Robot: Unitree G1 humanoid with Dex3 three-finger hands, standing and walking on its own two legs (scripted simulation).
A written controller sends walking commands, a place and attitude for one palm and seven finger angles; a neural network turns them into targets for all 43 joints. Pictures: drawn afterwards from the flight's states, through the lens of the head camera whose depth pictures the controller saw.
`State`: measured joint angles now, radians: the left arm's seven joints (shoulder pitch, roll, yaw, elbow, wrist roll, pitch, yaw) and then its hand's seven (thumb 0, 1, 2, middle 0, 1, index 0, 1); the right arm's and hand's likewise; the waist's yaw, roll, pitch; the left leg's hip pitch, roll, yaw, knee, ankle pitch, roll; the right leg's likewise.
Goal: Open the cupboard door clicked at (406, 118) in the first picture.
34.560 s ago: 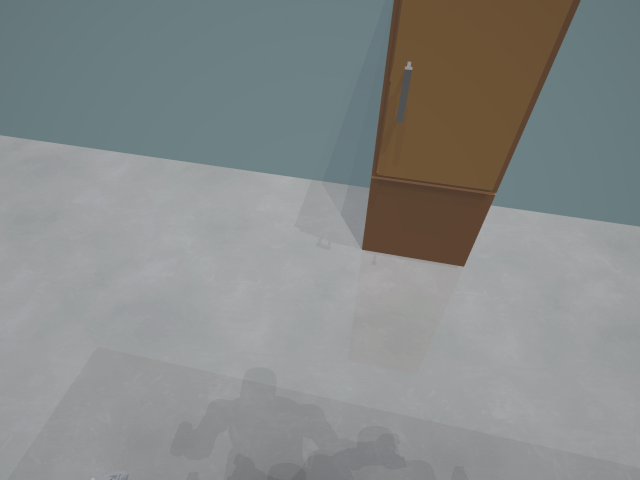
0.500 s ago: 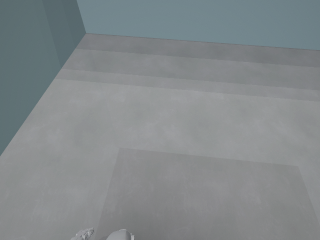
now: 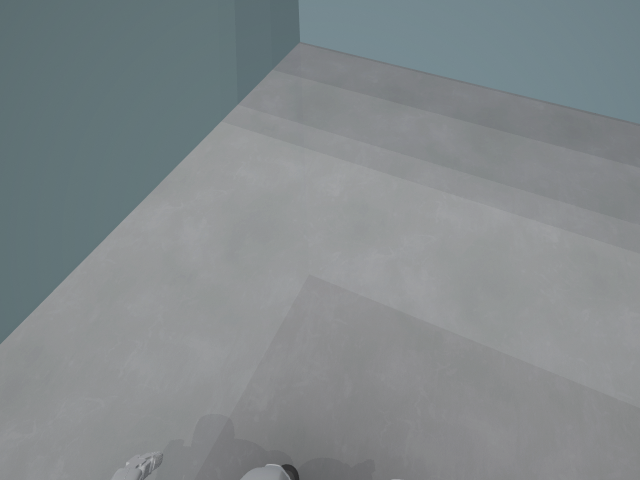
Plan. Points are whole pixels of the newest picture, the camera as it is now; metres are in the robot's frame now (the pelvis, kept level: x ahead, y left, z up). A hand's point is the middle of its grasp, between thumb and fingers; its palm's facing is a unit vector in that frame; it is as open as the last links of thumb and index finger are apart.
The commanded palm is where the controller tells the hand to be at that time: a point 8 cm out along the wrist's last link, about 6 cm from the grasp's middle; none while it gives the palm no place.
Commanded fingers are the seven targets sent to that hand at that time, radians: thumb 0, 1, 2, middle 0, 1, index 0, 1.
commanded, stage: turn to face it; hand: left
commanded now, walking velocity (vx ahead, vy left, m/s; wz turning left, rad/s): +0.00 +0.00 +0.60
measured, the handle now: out of the picture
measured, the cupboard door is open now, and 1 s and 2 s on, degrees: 49 49 49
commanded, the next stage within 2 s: none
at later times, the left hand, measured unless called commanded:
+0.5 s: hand out of the picture -0.02 +0.18 -0.18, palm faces +0.37 -0.89 -0.24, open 7.4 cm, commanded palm none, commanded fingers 0.00 0.90 0.90 -0.20 -0.30 -0.20 -0.30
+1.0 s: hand out of the picture +0.01 +0.11 -0.14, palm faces +0.59 -0.76 -0.26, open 7.4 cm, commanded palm none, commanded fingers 0.00 0.90 0.90 -0.20 -0.30 -0.20 -0.30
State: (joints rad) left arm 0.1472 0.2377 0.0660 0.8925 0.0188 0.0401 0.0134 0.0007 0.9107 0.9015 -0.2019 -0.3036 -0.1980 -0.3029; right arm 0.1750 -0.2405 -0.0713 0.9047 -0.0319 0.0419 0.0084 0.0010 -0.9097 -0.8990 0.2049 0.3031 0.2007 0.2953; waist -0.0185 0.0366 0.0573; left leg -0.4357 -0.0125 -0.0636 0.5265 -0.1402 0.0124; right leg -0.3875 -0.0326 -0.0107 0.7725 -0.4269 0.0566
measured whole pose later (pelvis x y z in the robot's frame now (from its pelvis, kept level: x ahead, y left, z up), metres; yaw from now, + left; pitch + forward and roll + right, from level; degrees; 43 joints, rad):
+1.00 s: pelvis +0.06 -0.09 +0.01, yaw +39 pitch +1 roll +3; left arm 0.20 0.17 0.02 0.87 0.02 0.00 0.03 0.00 0.90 0.90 -0.21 -0.30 -0.20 -0.30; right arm 0.15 -0.25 -0.09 0.94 -0.02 0.09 0.03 0.00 -0.91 -0.90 0.20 0.30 0.20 0.29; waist -0.03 0.00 0.11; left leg -0.48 0.01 0.03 1.03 -0.43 -0.07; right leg -0.20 -0.11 -0.17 0.51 -0.32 -0.02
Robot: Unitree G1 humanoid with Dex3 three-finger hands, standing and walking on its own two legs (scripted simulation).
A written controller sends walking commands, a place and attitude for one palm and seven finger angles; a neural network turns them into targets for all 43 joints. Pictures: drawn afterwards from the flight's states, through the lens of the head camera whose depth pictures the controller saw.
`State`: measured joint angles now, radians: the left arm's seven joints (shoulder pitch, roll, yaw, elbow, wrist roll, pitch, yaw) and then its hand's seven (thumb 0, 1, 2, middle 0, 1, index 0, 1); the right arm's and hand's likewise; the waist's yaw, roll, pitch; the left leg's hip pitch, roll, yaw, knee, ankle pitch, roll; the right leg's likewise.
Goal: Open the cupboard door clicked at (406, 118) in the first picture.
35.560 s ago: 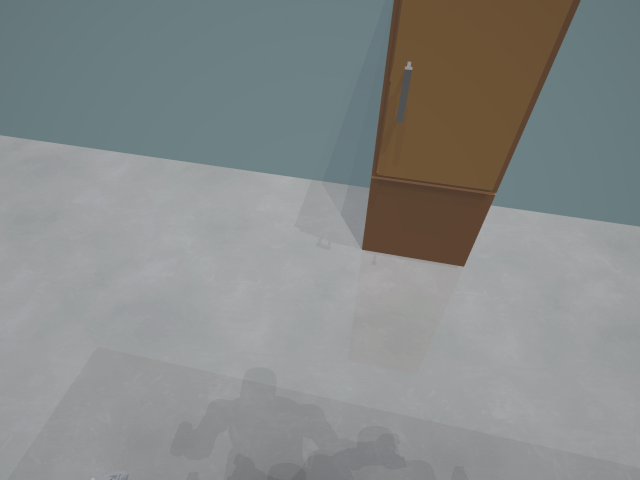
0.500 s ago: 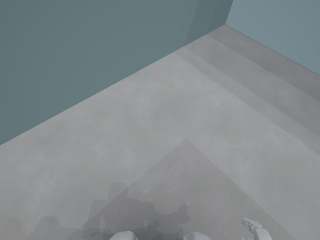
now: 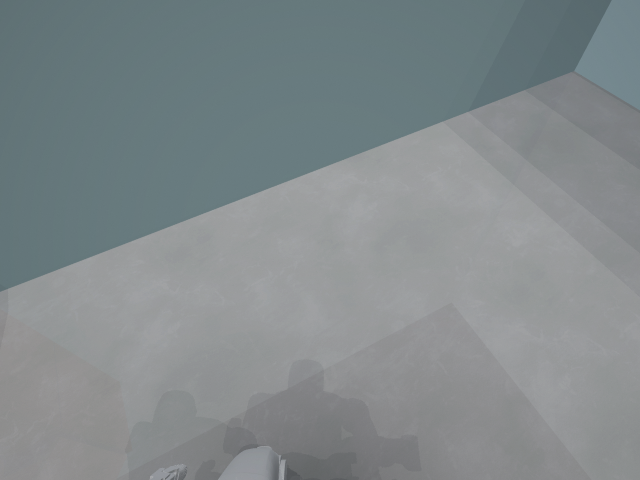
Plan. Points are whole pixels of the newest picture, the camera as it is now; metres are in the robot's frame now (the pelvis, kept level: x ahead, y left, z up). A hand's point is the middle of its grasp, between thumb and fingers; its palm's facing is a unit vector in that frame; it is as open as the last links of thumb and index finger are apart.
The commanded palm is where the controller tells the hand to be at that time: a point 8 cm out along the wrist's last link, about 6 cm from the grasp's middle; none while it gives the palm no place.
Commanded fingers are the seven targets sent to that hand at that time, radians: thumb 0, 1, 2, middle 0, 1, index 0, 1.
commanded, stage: turn to face it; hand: left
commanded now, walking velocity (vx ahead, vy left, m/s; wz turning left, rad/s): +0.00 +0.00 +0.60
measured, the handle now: out of the picture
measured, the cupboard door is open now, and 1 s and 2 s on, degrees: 49 49 49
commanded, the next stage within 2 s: none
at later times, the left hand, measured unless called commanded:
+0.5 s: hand out of the picture +0.05 +0.23 -0.16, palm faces +0.30 -0.91 -0.28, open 7.4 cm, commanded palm none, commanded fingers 0.00 0.90 0.90 -0.20 -0.30 -0.20 -0.30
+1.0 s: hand out of the picture -0.07 +0.18 -0.20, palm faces +0.61 -0.75 -0.25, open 7.3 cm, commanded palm none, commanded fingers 0.00 0.90 0.90 -0.20 -0.30 -0.20 -0.30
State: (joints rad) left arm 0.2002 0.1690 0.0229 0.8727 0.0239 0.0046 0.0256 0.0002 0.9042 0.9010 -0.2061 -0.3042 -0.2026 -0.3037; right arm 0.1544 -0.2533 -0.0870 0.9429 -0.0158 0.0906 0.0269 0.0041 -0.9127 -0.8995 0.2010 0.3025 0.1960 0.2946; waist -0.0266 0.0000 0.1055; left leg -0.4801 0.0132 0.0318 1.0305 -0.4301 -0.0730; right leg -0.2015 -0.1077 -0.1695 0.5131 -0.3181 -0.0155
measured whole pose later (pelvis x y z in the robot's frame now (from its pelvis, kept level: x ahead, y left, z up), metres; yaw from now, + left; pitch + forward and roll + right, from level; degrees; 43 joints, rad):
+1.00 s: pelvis +0.02 -0.02 -0.02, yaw +37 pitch +0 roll +1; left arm 0.23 0.25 0.07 0.92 0.02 0.05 0.02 0.00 0.91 0.90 -0.21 -0.30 -0.20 -0.30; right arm 0.08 -0.23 -0.06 0.89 -0.02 0.03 0.02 0.00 -0.91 -0.90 0.20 0.30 0.20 0.29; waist 0.01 -0.07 0.12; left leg -0.34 -0.02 0.08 0.65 -0.28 0.05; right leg -0.35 -0.15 -0.15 0.97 -0.56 0.06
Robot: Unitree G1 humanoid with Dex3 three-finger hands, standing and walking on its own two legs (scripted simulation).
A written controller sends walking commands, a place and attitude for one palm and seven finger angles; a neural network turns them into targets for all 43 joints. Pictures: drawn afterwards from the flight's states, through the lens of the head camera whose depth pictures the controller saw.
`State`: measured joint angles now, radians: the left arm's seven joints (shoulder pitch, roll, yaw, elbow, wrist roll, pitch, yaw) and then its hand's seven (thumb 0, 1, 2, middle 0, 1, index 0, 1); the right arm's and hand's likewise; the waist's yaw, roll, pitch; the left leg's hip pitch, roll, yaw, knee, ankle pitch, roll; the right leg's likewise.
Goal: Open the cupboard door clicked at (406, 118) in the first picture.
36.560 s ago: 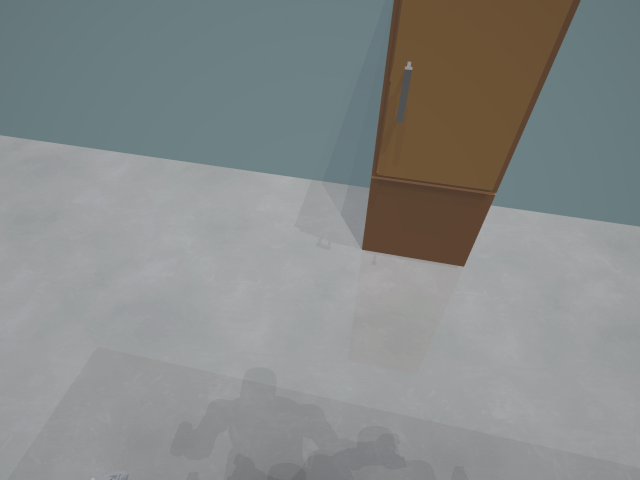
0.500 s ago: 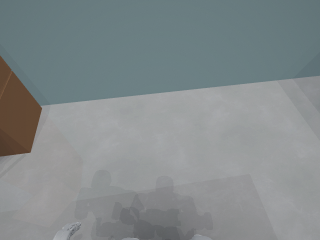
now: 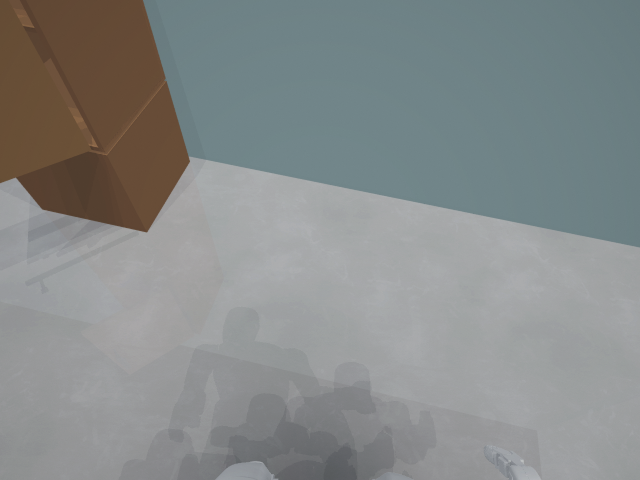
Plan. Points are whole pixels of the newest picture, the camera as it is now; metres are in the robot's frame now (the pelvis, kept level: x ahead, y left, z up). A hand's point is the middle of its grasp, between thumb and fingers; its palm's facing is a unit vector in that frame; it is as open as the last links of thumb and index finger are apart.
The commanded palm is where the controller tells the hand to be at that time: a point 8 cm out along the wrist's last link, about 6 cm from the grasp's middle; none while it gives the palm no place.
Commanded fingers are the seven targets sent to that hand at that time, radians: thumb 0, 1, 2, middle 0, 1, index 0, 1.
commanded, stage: turn to face it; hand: left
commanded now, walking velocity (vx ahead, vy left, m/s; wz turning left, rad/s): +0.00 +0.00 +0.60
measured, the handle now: out of the picture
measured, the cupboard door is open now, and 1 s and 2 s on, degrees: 49 49 49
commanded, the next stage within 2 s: take the last steps up to it in 1.12 s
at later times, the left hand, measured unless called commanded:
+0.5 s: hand out of the picture +0.04 +0.16 -0.13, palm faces +0.28 -0.92 -0.27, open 7.4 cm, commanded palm none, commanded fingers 0.00 0.90 0.90 -0.20 -0.30 -0.20 -0.30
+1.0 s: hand out of the picture -0.06 +0.19 -0.15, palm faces +0.55 -0.80 -0.25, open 7.4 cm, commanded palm none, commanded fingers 0.00 0.90 0.90 -0.20 -0.30 -0.20 -0.30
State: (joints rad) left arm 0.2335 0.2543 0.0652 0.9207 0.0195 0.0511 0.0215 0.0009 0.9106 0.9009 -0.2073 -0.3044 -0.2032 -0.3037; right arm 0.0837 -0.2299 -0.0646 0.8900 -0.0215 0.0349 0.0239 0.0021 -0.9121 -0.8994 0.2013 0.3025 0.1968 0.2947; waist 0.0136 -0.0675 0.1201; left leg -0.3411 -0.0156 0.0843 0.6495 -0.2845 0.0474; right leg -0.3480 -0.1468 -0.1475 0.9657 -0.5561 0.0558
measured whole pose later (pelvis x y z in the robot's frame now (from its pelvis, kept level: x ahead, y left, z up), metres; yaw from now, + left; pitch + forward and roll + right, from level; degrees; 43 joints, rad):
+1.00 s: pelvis +0.00 -0.03 +0.02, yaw +32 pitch +1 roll -1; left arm 0.19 0.25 0.07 0.93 0.02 0.06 0.01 0.00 0.91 0.90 -0.20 -0.30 -0.20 -0.30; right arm 0.14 -0.20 -0.04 0.92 -0.03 0.03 0.00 0.00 -0.91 -0.90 0.20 0.30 0.20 0.30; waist 0.02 -0.02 0.08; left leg -0.28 -0.02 0.00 0.47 -0.21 0.04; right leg -0.44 -0.08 -0.03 0.96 -0.43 0.07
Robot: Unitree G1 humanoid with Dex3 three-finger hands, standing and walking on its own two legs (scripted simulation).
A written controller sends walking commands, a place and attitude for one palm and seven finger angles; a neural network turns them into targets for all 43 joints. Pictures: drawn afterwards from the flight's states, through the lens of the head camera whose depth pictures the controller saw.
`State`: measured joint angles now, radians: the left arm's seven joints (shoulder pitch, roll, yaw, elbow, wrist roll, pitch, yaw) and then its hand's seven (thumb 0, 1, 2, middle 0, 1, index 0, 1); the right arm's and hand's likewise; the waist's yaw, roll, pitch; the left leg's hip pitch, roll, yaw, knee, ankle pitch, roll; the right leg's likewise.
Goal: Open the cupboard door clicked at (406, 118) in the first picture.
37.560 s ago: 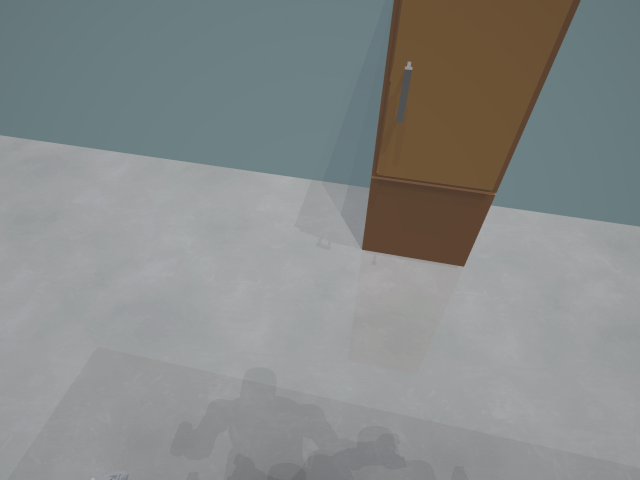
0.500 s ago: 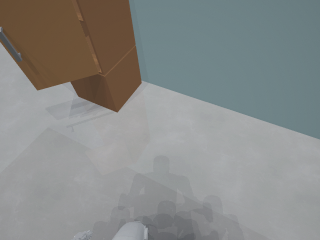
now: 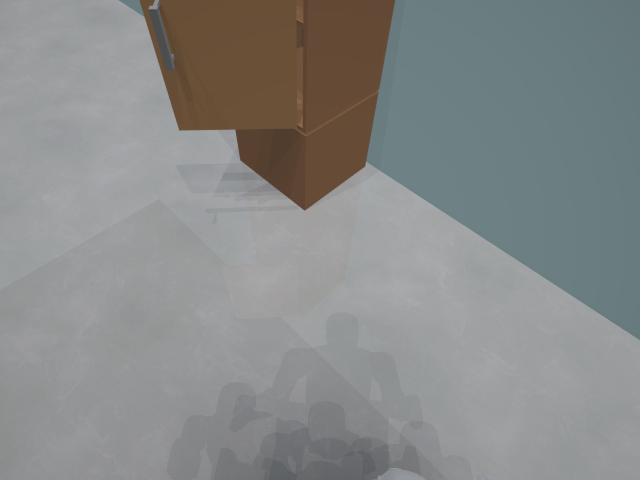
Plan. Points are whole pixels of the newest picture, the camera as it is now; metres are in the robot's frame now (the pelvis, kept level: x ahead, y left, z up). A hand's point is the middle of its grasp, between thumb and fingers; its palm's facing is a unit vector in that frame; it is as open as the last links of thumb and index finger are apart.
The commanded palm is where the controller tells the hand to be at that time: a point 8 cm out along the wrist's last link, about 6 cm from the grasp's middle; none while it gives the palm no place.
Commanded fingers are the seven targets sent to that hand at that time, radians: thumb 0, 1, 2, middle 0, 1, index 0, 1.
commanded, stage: turn to face it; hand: left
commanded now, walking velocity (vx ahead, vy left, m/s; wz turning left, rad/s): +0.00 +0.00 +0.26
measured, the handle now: (163, 36) +1.08 +0.49 -0.03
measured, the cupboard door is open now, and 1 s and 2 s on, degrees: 49 49 49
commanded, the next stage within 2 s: take the last steps up to it in 0.12 s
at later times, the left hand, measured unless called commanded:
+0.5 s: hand out of the picture -0.03 +0.16 -0.17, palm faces +0.26 -0.94 -0.21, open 7.3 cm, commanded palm none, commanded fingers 0.00 0.90 0.90 -0.20 -0.30 -0.20 -0.30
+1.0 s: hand (150, 420) +0.20 +0.27 -0.16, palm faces +0.18 -0.97 -0.19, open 7.4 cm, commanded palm none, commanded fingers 0.00 0.90 0.90 -0.20 -0.30 -0.20 -0.30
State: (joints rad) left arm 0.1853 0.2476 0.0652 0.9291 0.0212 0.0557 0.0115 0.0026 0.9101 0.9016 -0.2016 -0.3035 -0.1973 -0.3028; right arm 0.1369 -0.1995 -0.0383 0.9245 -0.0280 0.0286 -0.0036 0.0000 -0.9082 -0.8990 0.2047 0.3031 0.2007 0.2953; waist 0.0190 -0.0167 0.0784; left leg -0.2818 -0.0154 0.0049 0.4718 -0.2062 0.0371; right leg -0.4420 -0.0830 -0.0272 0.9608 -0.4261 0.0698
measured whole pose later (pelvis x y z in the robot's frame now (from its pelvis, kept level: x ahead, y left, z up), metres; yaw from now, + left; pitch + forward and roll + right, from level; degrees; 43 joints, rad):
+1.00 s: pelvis +0.14 +0.07 +0.00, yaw +11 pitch +0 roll +2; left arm 0.12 0.17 0.05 1.00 0.03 0.01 -0.02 0.00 0.91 0.90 -0.20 -0.30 -0.20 -0.30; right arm 0.41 -0.15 -0.03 1.11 -0.03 -0.05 -0.02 0.00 -0.92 -0.90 0.20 0.30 0.20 0.29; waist -0.02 -0.03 0.05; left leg 0.00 -0.05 0.14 0.27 -0.29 0.05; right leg -0.53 -0.10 -0.08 0.81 -0.21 0.00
